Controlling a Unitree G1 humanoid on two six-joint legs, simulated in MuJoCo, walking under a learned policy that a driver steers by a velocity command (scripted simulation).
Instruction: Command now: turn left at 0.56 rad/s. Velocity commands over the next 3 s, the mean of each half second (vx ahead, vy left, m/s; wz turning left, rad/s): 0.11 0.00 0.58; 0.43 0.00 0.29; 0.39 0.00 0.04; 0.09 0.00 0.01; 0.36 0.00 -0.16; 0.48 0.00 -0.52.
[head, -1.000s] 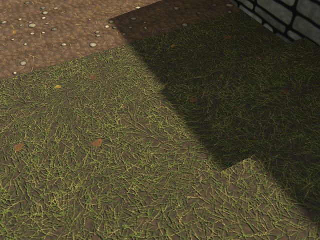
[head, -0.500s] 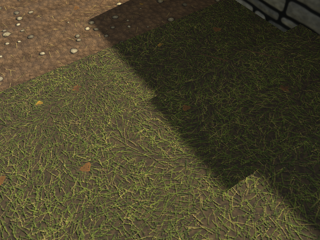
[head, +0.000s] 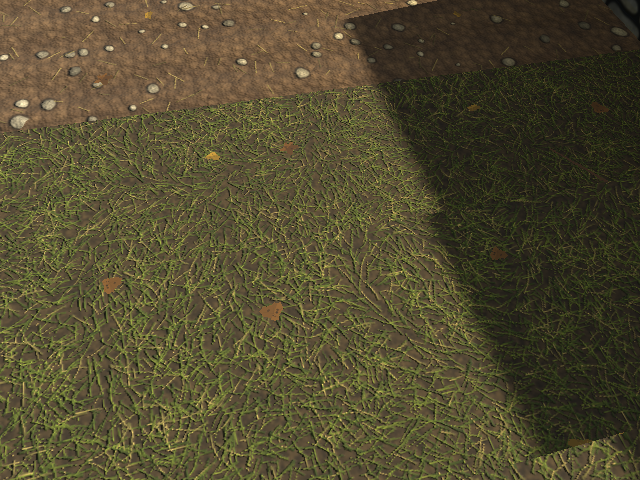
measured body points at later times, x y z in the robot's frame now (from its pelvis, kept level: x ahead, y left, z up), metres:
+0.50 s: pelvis +0.04 -0.03 +0.00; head +0.07 -0.04 +0.45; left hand +0.03 +0.27 -0.10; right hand +0.27 -0.27 -0.10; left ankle +0.03 +0.12 -0.67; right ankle +0.04 -0.16 -0.75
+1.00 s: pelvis +0.19 +0.12 +0.00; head +0.20 +0.15 +0.45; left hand +0.19 +0.44 -0.11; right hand +0.36 -0.10 -0.10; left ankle +0.10 +0.17 -0.75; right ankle +0.35 +0.01 -0.67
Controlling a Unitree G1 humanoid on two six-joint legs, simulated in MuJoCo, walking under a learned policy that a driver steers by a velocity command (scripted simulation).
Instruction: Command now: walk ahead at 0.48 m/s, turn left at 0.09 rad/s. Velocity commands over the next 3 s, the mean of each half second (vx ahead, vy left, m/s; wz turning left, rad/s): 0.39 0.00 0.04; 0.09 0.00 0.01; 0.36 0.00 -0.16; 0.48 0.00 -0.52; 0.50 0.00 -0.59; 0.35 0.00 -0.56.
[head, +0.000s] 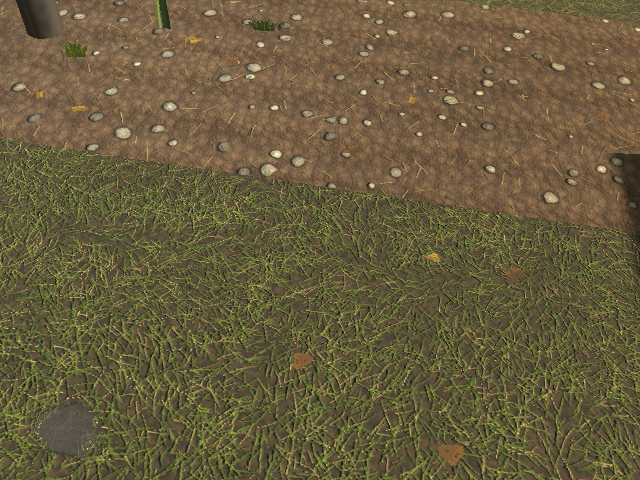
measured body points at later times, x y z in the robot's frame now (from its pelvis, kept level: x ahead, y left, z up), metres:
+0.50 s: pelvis +0.30 -0.09 -0.16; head +0.37 -0.09 +0.29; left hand +0.43 +0.14 -0.30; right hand +0.32 -0.34 -0.30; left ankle +0.19 +0.10 -0.70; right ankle +0.35 -0.17 -0.88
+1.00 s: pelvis +0.42 -0.06 -0.16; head +0.43 -0.06 +0.29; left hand +0.48 +0.19 -0.30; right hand +0.54 -0.31 -0.27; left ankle +0.46 +0.07 -0.88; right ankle +0.36 -0.17 -0.88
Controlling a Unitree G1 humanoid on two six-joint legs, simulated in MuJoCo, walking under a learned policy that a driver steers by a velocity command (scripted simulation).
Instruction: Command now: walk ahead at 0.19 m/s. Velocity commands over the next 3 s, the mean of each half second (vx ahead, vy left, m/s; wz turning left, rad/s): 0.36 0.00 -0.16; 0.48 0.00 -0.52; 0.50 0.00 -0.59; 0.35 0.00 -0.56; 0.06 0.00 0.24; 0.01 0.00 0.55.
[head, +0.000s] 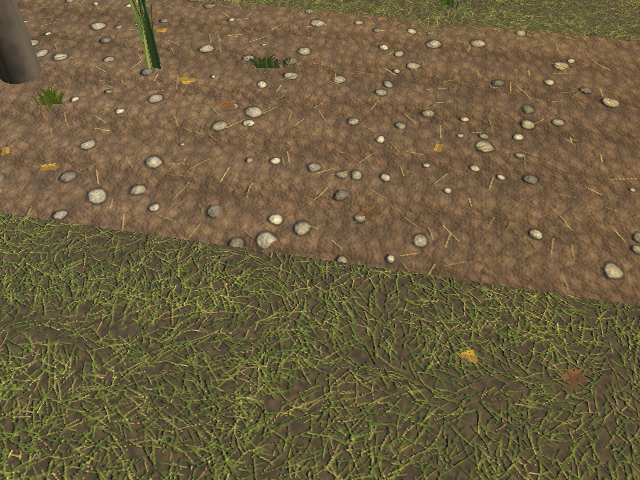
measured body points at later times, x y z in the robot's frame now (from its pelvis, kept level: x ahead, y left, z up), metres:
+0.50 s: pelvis +0.16 +0.01 +0.01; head +0.19 +0.01 +0.46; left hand +0.35 +0.25 -0.11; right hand +0.12 -0.24 -0.13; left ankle +0.05 +0.12 -0.73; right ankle +0.30 -0.15 -0.69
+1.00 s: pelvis +0.41 -0.05 +0.00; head +0.42 -0.07 +0.45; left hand +0.53 +0.21 -0.11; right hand +0.54 -0.37 -0.07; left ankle +0.66 +0.06 -0.69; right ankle +0.29 -0.12 -0.73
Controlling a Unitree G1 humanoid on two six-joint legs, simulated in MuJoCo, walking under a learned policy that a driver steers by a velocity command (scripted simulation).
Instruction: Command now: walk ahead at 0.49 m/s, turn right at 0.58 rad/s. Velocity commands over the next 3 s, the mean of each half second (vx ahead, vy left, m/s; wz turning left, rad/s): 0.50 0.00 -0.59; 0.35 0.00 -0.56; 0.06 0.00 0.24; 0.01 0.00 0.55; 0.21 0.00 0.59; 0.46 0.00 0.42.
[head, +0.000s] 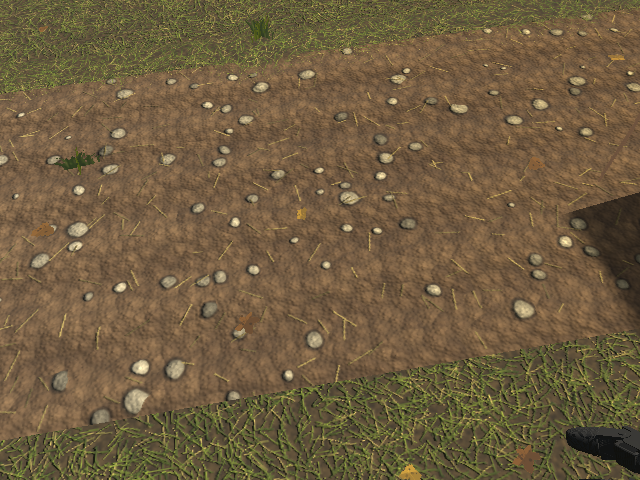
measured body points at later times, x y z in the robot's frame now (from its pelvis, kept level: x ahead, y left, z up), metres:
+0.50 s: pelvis +0.29 +0.08 -0.13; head +0.31 +0.08 +0.32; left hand +0.53 +0.27 -0.22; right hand +0.19 -0.16 -0.26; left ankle +0.22 +0.19 -0.87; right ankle +0.41 -0.10 -0.81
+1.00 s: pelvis +0.50 -0.01 -0.13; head +0.54 -0.06 +0.32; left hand +0.75 +0.17 -0.23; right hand +0.53 -0.34 -0.22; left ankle +0.72 +0.05 -0.81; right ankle +0.46 -0.07 -0.87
